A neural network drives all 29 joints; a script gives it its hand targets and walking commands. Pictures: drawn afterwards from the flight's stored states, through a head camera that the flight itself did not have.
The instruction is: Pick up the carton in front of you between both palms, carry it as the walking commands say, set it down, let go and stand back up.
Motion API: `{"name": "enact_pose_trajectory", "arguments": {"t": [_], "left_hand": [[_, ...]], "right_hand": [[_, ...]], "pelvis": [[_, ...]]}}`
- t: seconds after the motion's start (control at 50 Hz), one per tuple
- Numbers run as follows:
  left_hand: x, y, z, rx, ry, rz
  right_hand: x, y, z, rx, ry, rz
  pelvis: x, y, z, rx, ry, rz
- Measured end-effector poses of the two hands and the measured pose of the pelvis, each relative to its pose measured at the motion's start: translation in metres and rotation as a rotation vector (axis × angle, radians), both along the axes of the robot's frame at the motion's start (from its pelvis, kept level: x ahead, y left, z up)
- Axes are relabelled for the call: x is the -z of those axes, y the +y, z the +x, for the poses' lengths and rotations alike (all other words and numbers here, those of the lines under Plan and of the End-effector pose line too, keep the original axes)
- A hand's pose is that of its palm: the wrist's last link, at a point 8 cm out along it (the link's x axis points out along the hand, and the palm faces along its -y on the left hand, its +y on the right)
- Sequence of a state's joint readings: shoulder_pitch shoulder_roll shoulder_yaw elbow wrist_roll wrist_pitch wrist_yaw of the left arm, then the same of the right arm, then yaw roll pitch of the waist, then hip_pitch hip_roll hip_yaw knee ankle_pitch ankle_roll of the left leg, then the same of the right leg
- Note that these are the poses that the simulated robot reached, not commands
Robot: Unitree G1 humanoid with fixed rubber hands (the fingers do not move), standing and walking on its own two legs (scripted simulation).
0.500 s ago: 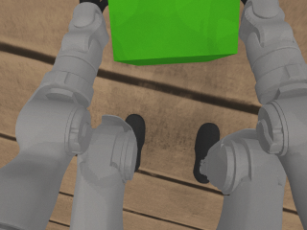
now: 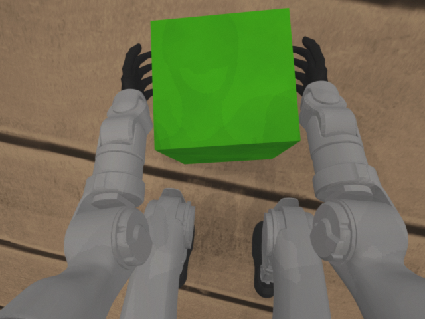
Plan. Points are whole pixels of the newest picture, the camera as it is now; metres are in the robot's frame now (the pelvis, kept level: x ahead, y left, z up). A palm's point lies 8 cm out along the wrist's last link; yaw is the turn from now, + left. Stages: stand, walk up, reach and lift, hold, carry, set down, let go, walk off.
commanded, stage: reach and lift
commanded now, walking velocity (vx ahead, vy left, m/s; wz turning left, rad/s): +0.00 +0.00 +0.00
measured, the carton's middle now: (224, 104) +0.50 +0.02 -0.14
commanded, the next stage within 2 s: none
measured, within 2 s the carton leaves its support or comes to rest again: neither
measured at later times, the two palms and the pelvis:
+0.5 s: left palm (90, 62) +0.47 +0.18 +0.08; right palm (359, 60) +0.49 -0.12 +0.07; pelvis +0.03 +0.00 +0.12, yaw +1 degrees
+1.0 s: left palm out of the picture +0.42 +0.17 +0.24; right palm out of the picture +0.44 -0.13 +0.24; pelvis +0.07 +0.00 +0.26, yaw +1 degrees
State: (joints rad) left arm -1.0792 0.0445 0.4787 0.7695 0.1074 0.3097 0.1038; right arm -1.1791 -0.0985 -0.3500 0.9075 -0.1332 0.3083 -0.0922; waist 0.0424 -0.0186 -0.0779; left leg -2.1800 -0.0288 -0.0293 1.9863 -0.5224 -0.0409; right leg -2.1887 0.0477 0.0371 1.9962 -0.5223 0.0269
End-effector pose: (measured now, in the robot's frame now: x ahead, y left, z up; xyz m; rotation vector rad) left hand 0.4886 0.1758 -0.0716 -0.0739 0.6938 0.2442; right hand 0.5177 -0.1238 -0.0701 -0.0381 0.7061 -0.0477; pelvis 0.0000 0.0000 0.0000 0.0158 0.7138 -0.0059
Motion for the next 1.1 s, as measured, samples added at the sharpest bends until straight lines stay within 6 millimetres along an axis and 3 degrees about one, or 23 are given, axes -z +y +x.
{"name": "enact_pose_trajectory", "arguments": {"t": [0.12, 0.26, 0.42, 0.66, 1.1], "left_hand": [[-0.045, 0.006, -0.006, -0.001, -0.014, 0.020], [-0.080, 0.015, -0.011, -0.012, -0.015, 0.020], [-0.121, 0.005, -0.018, 0.013, -0.016, 0.001], [-0.205, -0.001, -0.037, 0.024, -0.013, -0.001], [-0.342, -0.010, -0.073, 0.055, -0.012, 0.003]], "right_hand": [[-0.039, 0.006, -0.006, -0.007, -0.015, 0.016], [-0.072, 0.015, -0.009, -0.014, -0.016, 0.019], [-0.116, 0.005, -0.024, 0.021, -0.015, 0.016], [-0.199, -0.002, -0.048, 0.040, -0.011, 0.030], [-0.336, -0.012, -0.091, 0.065, -0.010, 0.029]], "pelvis": [[-0.030, -0.003, -0.004, -0.016, 0.021, 0.002], [-0.059, -0.005, 0.002, -0.022, 0.037, -0.003], [-0.100, -0.001, 0.019, -0.026, 0.014, -0.015], [-0.169, 0.003, 0.044, -0.017, -0.098, -0.009], [-0.287, 0.000, 0.082, -0.021, -0.402, -0.007]]}}
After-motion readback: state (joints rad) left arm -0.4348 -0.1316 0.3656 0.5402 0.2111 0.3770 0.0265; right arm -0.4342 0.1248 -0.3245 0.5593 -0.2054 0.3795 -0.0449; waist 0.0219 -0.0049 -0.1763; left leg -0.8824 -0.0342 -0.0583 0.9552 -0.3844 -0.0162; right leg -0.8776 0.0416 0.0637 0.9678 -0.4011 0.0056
